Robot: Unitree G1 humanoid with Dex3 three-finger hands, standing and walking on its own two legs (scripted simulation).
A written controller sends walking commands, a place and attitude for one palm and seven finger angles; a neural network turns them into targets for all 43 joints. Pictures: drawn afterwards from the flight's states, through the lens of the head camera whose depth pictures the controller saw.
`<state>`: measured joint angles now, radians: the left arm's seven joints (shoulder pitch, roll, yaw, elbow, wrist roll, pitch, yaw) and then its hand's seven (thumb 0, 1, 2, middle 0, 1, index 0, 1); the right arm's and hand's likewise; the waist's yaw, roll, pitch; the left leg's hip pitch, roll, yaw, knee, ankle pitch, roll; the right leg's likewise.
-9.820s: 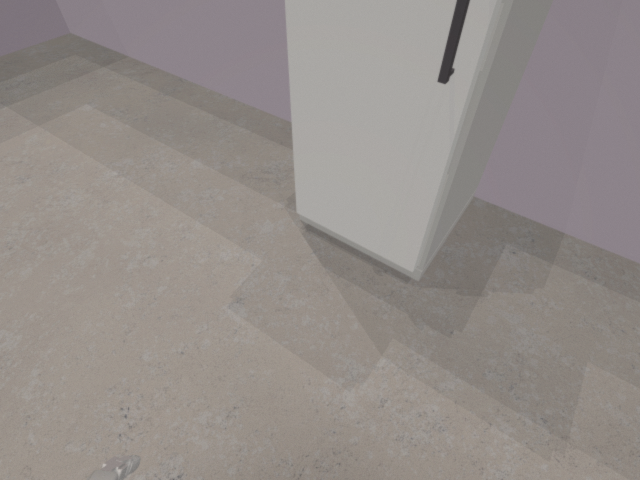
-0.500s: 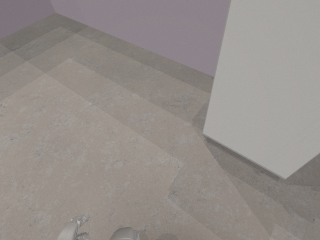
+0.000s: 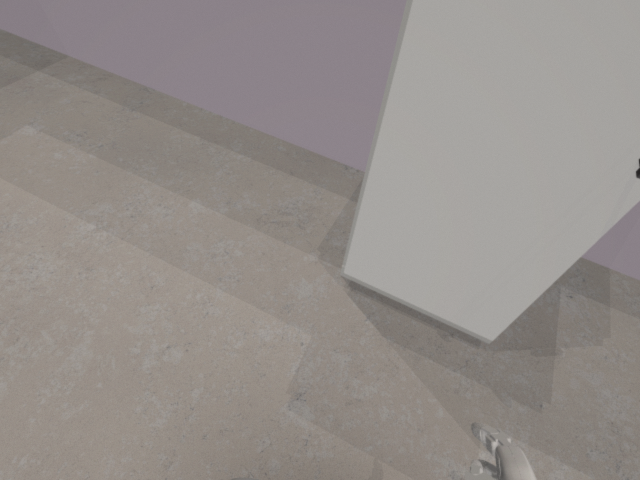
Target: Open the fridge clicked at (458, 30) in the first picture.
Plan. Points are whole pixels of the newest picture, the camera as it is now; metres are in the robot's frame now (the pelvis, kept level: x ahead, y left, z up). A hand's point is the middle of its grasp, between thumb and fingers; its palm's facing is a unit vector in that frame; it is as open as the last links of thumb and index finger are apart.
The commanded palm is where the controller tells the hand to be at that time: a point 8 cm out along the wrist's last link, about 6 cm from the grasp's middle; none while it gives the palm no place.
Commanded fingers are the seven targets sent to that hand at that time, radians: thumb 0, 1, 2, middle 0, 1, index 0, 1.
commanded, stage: turn to face it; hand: right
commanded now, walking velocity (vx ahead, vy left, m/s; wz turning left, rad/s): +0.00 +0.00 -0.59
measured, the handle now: out of the picture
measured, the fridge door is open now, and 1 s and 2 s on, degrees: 0 0 0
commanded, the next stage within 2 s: take the last steps up to it in 0.40 s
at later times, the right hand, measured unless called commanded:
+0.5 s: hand out of the picture -0.12 -0.24 -0.19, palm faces +0.34 +0.91 -0.24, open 7.4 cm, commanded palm none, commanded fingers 0.00 -0.90 -0.90 0.20 0.30 0.20 0.30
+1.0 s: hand out of the picture -0.01 -0.26 -0.15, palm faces +0.30 +0.94 -0.18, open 7.4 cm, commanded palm none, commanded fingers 0.00 -0.90 -0.90 0.20 0.30 0.20 0.30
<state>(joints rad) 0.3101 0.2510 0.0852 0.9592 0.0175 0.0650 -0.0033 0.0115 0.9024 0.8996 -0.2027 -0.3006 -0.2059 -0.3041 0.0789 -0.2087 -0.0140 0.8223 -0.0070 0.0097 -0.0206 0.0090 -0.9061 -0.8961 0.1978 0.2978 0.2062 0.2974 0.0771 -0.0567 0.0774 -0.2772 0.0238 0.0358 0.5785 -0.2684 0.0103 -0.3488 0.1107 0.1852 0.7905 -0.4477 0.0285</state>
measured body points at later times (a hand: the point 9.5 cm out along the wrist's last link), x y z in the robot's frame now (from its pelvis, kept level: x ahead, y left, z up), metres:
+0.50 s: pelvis -0.06 -0.03 -0.01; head -0.04 -0.06 +0.44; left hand +0.12 +0.19 -0.13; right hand -0.14 -0.28 -0.17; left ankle +0.02 +0.10 -0.72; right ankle -0.09 -0.12 -0.73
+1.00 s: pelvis -0.03 -0.06 +0.02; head -0.04 -0.06 +0.47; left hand -0.05 +0.17 -0.14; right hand -0.03 -0.31 -0.13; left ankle +0.08 +0.06 -0.67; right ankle -0.09 -0.12 -0.73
